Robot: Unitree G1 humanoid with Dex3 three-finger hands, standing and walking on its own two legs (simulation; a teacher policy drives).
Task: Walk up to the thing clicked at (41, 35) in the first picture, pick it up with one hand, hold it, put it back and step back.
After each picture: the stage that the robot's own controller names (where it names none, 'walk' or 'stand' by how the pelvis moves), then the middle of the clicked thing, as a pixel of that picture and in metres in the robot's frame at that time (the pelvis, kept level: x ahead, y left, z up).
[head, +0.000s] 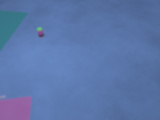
stand; (40, 32) +1.67 +0.54 -0.72
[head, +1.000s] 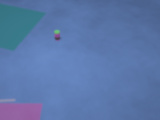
walk; (57, 35) +1.59 +0.24 -0.70
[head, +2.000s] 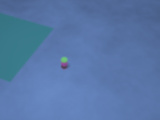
walk; (64, 63) +1.08 +0.15 -0.72
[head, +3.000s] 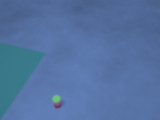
walk; (57, 102) +0.68 +0.21 -0.71
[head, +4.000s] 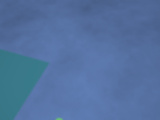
stand; out of the picture +0.44 +0.22 -0.69
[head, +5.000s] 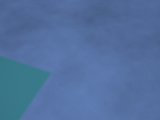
stand; out of the picture +0.40 +0.21 -0.72
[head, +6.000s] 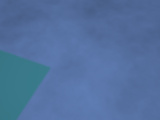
stand; out of the picture +0.35 +0.17 -0.71
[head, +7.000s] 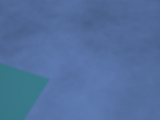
stand; out of the picture +0.34 +0.19 -0.73
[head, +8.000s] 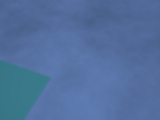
stand; out of the picture +0.33 +0.18 -0.73
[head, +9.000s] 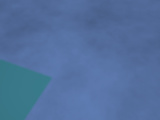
stand; out of the picture +0.34 +0.17 -0.73
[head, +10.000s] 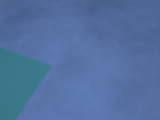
go down; out of the picture +0.35 +0.17 -0.72
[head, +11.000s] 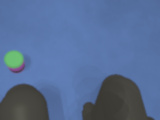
go down; (15, 62) +0.44 +0.20 -0.29
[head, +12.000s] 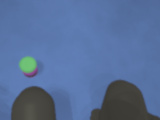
close in; (29, 67) +0.44 +0.19 -0.30
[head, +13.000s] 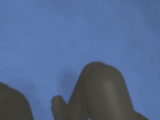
close in; out of the picture +0.43 +0.23 -0.23
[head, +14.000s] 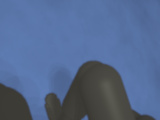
close; out of the picture +0.42 +0.24 -0.23
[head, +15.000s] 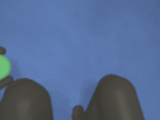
lift; out of the picture +0.36 +0.24 -0.13
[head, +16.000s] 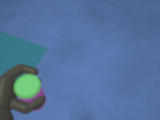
lift; (31, 93) +0.32 +0.17 +0.03
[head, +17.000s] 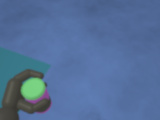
hold; (38, 96) +0.32 +0.16 +0.02
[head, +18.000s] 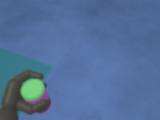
hold; (37, 97) +0.31 +0.16 +0.02
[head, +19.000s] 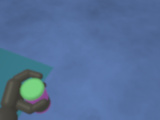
crouch; (37, 96) +0.31 +0.17 +0.02
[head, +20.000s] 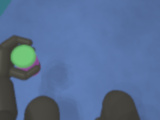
crouch; (27, 62) +0.42 +0.17 -0.08
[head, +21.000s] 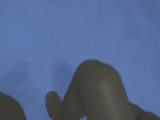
lower; out of the picture +0.43 +0.26 -0.23
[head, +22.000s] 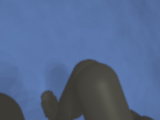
lower; out of the picture +0.43 +0.26 -0.23
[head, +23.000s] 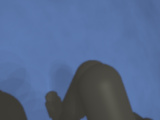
lower; out of the picture +0.43 +0.26 -0.22
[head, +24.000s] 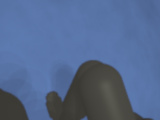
lower; out of the picture +0.43 +0.26 -0.22
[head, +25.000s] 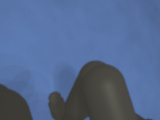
loosen; out of the picture +0.42 +0.25 -0.22
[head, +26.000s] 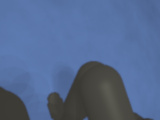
withdraw; out of the picture +0.42 +0.25 -0.23
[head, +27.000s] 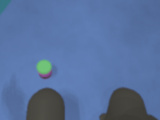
walk; (44, 70) +0.45 +0.18 -0.34
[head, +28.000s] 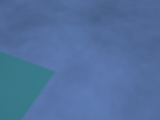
stand; out of the picture +0.37 +0.15 -0.66
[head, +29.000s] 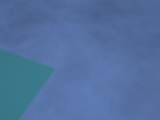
stand; out of the picture +0.38 +0.16 -0.67
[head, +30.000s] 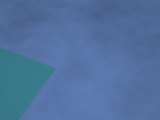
stand; out of the picture +0.37 +0.16 -0.67
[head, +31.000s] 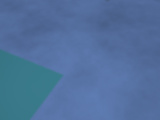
stand; out of the picture +0.40 +0.15 -0.72
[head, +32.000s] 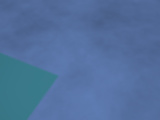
stand; out of the picture +0.37 +0.17 -0.73
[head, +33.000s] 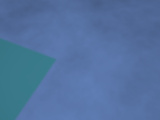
walk; out of the picture +0.38 +0.17 -0.72
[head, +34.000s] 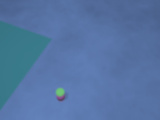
walk; (60, 94) +0.60 +0.15 -0.71
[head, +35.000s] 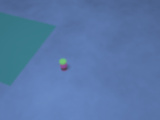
stand; (63, 64) +0.96 +0.26 -0.70
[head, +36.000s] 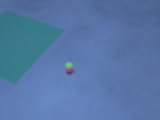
stand; (69, 68) +0.97 +0.16 -0.70
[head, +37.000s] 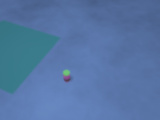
stand; (66, 76) +0.96 +0.15 -0.72
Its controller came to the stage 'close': yes
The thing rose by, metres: 0.73
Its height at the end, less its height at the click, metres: +0.00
